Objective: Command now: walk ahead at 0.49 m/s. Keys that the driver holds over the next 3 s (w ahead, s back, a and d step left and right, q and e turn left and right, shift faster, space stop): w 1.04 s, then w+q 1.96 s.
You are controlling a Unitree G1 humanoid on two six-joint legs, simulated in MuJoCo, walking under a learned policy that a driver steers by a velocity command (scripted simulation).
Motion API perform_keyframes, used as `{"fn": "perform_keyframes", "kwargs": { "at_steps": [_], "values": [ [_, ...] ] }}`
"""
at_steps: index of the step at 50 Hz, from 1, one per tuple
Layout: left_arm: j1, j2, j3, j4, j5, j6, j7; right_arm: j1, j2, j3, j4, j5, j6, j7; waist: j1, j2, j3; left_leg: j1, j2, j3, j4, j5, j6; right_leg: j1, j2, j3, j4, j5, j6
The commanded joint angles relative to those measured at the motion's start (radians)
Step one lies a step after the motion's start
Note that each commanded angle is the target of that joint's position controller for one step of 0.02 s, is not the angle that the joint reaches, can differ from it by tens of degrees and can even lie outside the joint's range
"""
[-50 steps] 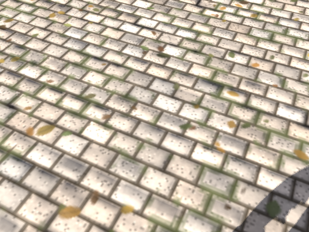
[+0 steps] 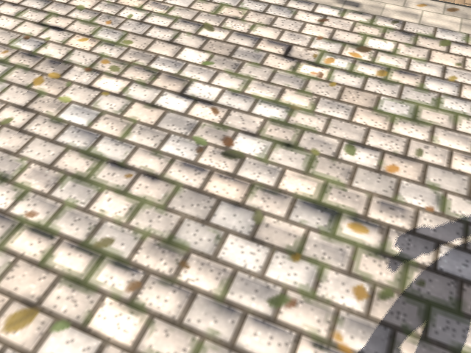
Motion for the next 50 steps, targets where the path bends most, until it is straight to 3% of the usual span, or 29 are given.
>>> {"fn": "perform_keyframes", "kwargs": {
  "at_steps": [1,5,10,12,13,14,15,16,17,18,19,20,22,23,25,28,32,38,40,41,42,43,44,45,46,47,48,49,50],
  "values": [
    [0.034,0.046,0.014,-0.043,0.013,0.004,0.007,-0.038,-0.130,-0.020,-0.053,0.001,-0.018,-0.020,0.046,0.077,0.055,-0.103,0.278,-0.206,-0.205,0.083,0.170,-0.026,-0.042,0.001,-0.138,0.157,0.027],
    [-0.128,0.029,0.007,-0.087,0.004,-0.007,-0.005,0.044,-0.158,-0.025,-0.036,0.017,-0.005,-0.036,-0.012,0.077,0.055,-0.013,0.264,-0.161,-0.191,0.094,0.127,0.001,0.001,-0.036,-0.431,0.308,0.035],
    [-0.254,0.041,0.002,-0.137,-0.009,-0.016,-0.036,0.118,-0.169,-0.032,-0.002,0.026,0.016,-0.039,-0.050,0.090,0.084,0.147,0.325,-0.177,-0.122,0.068,0.113,-0.002,0.031,-0.043,-0.584,0.226,0.018],
    [-0.237,0.062,0.008,-0.145,-0.010,-0.025,-0.047,0.111,-0.180,-0.038,0.000,0.027,0.027,-0.041,-0.026,0.102,0.071,0.194,0.350,-0.191,-0.070,0.115,0.098,0.049,0.047,-0.050,-0.626,0.145,-0.010],
    [-0.190,0.079,0.016,-0.136,-0.009,-0.029,-0.049,0.093,-0.188,-0.040,-0.004,0.027,0.032,-0.042,0.006,0.114,0.046,0.198,0.347,-0.185,-0.016,0.218,0.086,0.128,0.068,-0.069,-0.645,0.114,-0.026],
    [-0.079,0.110,0.035,-0.105,-0.007,-0.032,-0.047,0.072,-0.182,-0.037,-0.010,0.023,0.037,-0.042,0.068,0.111,-0.017,0.184,0.308,-0.149,0.116,0.387,0.065,0.280,0.103,-0.097,-0.667,0.103,-0.049],
    [0.116,0.173,0.063,-0.050,-0.004,-0.034,-0.039,0.063,-0.148,-0.023,-0.025,0.011,0.039,-0.041,0.145,0.077,-0.146,0.073,0.246,-0.096,0.358,0.414,0.032,0.553,0.063,-0.049,-0.646,0.129,-0.094],
    [0.274,0.291,0.091,-0.025,0.016,-0.029,-0.034,0.141,-0.054,0.008,-0.053,-0.001,0.022,-0.035,0.148,-0.135,-0.313,-0.296,0.110,-0.018,0.766,0.080,-0.038,0.959,-0.198,0.335,-0.665,0.092,-0.227],
    [0.306,0.250,0.080,-0.010,0.012,-0.024,-0.040,0.179,-0.029,0.019,-0.037,0.019,-0.006,-0.028,0.139,-0.264,-0.403,-0.521,0.026,-0.128,0.978,-0.420,-0.051,1.084,-0.296,0.688,-0.829,-0.026,-0.314],
    [0.230,0.174,0.056,-0.024,0.006,-0.027,-0.041,0.096,-0.145,-0.010,-0.052,0.043,-0.023,-0.024,0.133,-0.164,-0.268,-0.616,0.097,-0.188,1.064,-0.380,-0.029,0.976,-0.260,0.587,-0.844,-0.061,-0.258],
    [0.134,0.131,0.041,-0.048,0.005,-0.025,-0.039,0.014,-0.165,-0.016,-0.077,0.050,-0.029,-0.025,0.108,-0.097,-0.168,-0.616,0.153,-0.160,1.044,-0.283,-0.016,0.830,-0.221,0.425,-0.856,0.002,-0.218],
    [0.057,0.103,0.031,-0.060,0.009,-0.024,-0.044,-0.025,-0.151,-0.018,-0.083,0.039,-0.024,-0.031,0.075,-0.022,-0.097,-0.570,0.193,-0.138,0.979,-0.203,-0.021,0.685,-0.175,0.315,-0.895,0.087,-0.197],
    [0.014,0.064,0.019,-0.055,0.018,-0.026,-0.053,-0.007,-0.117,-0.025,-0.078,0.023,0.005,-0.037,0.022,-0.037,-0.045,-0.464,0.234,-0.136,0.880,-0.121,-0.031,0.537,-0.109,0.191,-0.961,0.154,-0.172],
    [0.031,0.068,0.021,-0.043,0.018,-0.029,-0.054,0.011,-0.093,-0.023,-0.072,0.021,0.016,-0.038,0.012,-0.038,-0.038,-0.443,0.233,-0.126,0.861,-0.104,-0.037,0.508,-0.096,0.158,-0.979,0.201,-0.179],
    [0.068,0.097,0.029,-0.018,0.018,-0.033,-0.047,-0.013,-0.088,-0.027,-0.084,0.017,0.028,-0.042,0.003,-0.023,-0.011,-0.482,0.237,-0.119,0.805,-0.048,-0.052,0.499,-0.090,0.106,-1.002,0.287,-0.191],
    [0.119,0.113,0.032,0.006,0.016,-0.024,-0.030,-0.131,-0.086,-0.031,-0.126,0.010,0.029,-0.042,0.026,-0.012,0.018,-0.568,0.239,-0.115,0.642,0.084,-0.072,0.538,-0.087,0.065,-1.018,0.333,-0.185],
    [0.172,0.126,0.033,0.029,0.007,-0.016,-0.016,-0.274,-0.066,-0.024,-0.165,0.015,0.021,-0.031,0.069,-0.019,0.048,-0.528,0.207,-0.082,0.407,0.238,-0.072,0.557,-0.061,0.009,-1.039,0.272,-0.155],
    [0.249,0.138,0.042,0.082,-0.003,0.007,-0.006,-0.416,-0.073,-0.018,-0.223,0.026,0.007,0.000,0.099,-0.022,0.098,-0.557,0.181,-0.075,0.257,0.162,-0.039,0.734,-0.130,0.017,-0.976,0.280,-0.146],
    [0.232,0.150,0.048,0.084,-0.005,0.016,-0.002,-0.396,-0.090,-0.023,-0.226,0.027,-0.001,0.009,0.073,-0.034,0.077,-0.489,0.161,-0.060,0.229,0.090,-0.016,0.767,-0.144,0.015,-0.923,0.375,-0.131],
    [0.213,0.160,0.051,0.080,-0.004,0.019,-0.001,-0.347,-0.109,-0.033,-0.216,0.027,-0.003,0.010,0.042,-0.050,0.044,-0.395,0.134,-0.037,0.222,0.059,-0.001,0.766,-0.138,0.006,-0.868,0.515,-0.121],
    [0.189,0.161,0.051,0.076,-0.003,0.025,-0.001,-0.243,-0.137,-0.050,-0.186,0.025,-0.004,0.006,-0.017,-0.057,-0.020,-0.240,0.096,-0.004,0.208,0.056,0.019,0.745,-0.108,-0.021,-0.750,0.679,-0.103],
    [0.177,0.139,0.041,0.065,0.004,0.028,-0.002,-0.062,-0.189,-0.076,-0.130,0.023,-0.003,-0.001,-0.093,-0.037,-0.129,0.018,0.101,-0.018,0.221,0.083,0.052,0.646,-0.051,-0.060,-0.540,0.694,-0.073],
    [0.196,0.104,0.024,0.039,0.026,0.025,-0.001,0.121,-0.274,-0.096,-0.096,0.011,0.002,-0.013,-0.132,0.121,-0.285,0.333,0.320,-0.289,0.228,0.089,0.120,0.407,0.030,-0.107,-0.190,0.325,-0.036],
    [0.326,-0.034,-0.012,0.050,0.009,-0.001,-0.017,0.140,-0.300,-0.096,-0.083,0.004,0.004,-0.003,-0.051,0.371,-0.399,0.600,0.501,-0.767,0.070,-0.101,0.274,0.041,0.204,-0.018,0.101,-0.363,0.010],
    [0.247,0.085,0.013,0.054,-0.017,-0.025,-0.020,0.100,-0.205,-0.072,-0.091,0.016,0.001,-0.003,-0.081,0.243,-0.319,0.538,0.463,-0.757,0.017,-0.188,0.226,-0.065,0.143,0.085,0.206,-0.364,-0.010],
    [0.147,0.131,0.026,0.021,-0.034,-0.037,-0.022,0.010,-0.164,-0.060,-0.109,0.020,-0.001,-0.006,-0.065,0.188,-0.182,0.393,0.433,-0.595,0.002,-0.130,0.178,-0.109,0.093,0.054,0.198,-0.267,-0.026],
    [0.098,0.128,0.028,0.012,-0.028,-0.038,-0.013,-0.075,-0.144,-0.051,-0.127,0.015,-0.002,-0.005,-0.027,0.087,-0.115,0.236,0.398,-0.480,-0.025,-0.020,0.154,-0.058,0.037,0.028,0.148,-0.166,-0.023],
    [0.076,0.119,0.037,0.009,-0.011,-0.030,-0.006,-0.117,-0.116,-0.044,-0.131,0.006,-0.004,-0.001,0.001,0.069,-0.063,0.119,0.360,-0.396,-0.056,0.057,0.142,-0.012,0.008,0.019,0.090,-0.114,-0.019],
    [0.103,0.099,0.038,0.011,-0.007,-0.016,-0.005,-0.126,-0.096,-0.037,-0.124,-0.004,-0.007,0.001,0.033,0.097,-0.058,0.056,0.335,-0.344,-0.086,0.085,0.134,0.049,-0.015,0.026,0.057,-0.078,-0.018]
  ]
}}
